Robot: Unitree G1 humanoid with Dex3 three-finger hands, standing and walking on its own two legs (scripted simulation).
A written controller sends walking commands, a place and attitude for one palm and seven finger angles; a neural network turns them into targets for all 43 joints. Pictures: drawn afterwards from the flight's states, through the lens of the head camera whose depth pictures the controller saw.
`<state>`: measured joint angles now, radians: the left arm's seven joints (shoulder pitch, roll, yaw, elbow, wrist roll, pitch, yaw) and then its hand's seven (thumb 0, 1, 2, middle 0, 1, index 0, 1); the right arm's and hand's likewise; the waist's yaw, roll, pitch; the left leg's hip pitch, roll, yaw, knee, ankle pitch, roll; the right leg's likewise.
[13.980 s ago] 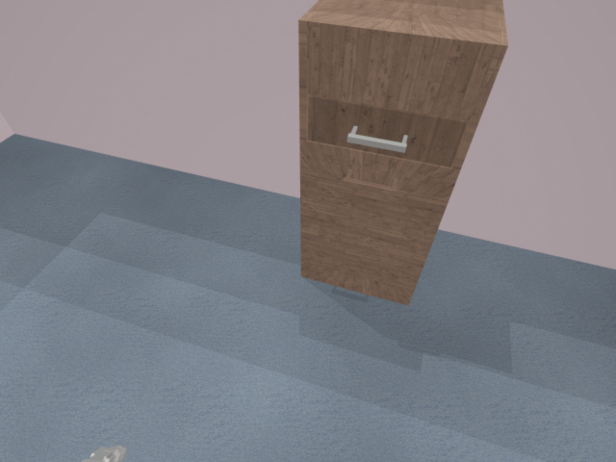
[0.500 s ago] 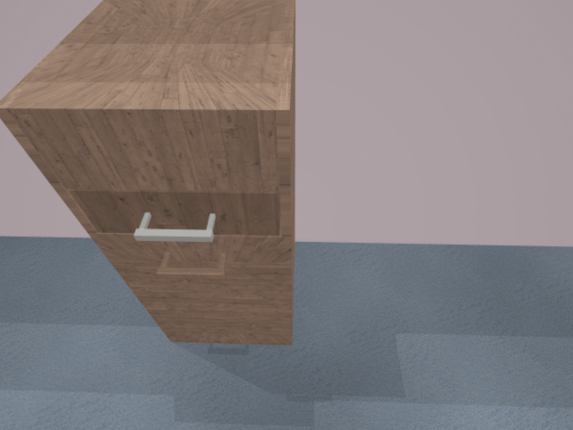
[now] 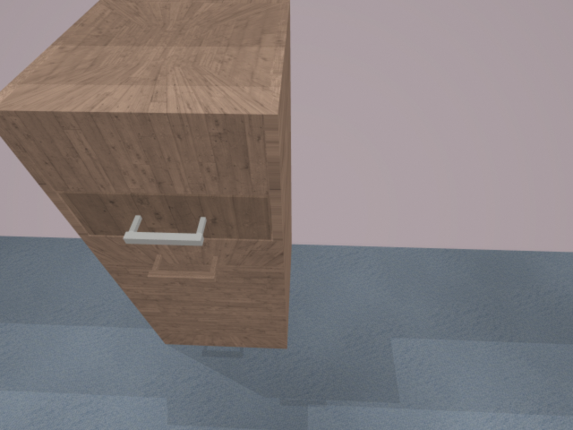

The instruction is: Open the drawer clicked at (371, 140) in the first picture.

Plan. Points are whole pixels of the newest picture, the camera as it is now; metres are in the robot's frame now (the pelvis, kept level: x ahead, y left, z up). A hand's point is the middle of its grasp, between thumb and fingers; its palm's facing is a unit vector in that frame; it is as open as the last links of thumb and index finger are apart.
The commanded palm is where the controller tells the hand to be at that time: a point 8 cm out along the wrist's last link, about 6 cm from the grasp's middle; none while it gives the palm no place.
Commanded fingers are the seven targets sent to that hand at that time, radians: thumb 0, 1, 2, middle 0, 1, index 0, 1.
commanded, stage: come to a stop and stand still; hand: left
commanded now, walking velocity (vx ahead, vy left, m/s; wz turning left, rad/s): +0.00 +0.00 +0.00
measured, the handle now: (166, 230) +0.46 +0.26 -0.05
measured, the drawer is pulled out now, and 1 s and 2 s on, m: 0.00 0.00 0.00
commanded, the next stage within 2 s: look again from close up in 0.06 s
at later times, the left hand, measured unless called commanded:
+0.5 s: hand out of the picture -0.03 +0.16 -0.17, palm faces +0.04 -0.98 -0.19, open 7.4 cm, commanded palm none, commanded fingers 0.00 0.90 0.90 -0.20 -0.30 -0.20 -0.30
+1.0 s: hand out of the picture -0.03 +0.18 -0.17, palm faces +0.06 -0.97 -0.22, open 7.4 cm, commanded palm none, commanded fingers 0.00 0.90 0.90 -0.20 -0.30 -0.20 -0.30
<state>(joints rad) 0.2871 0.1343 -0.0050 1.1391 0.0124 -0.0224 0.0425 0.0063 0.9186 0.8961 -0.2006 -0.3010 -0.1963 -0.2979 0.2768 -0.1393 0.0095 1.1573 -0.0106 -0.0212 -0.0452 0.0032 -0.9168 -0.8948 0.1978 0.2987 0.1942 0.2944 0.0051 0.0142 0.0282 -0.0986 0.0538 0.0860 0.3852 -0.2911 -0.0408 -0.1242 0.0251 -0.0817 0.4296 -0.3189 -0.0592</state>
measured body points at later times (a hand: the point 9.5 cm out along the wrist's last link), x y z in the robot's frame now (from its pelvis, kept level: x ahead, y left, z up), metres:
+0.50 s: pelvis -0.01 +0.00 +0.00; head +0.01 -0.01 +0.45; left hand -0.03 +0.21 -0.16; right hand -0.02 -0.21 -0.17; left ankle -0.06 +0.14 -0.74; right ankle -0.06 -0.07 -0.74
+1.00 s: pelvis -0.03 +0.01 +0.00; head +0.01 +0.00 +0.45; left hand -0.03 +0.23 -0.16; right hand -0.03 -0.21 -0.17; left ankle -0.06 +0.14 -0.74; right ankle -0.06 -0.07 -0.74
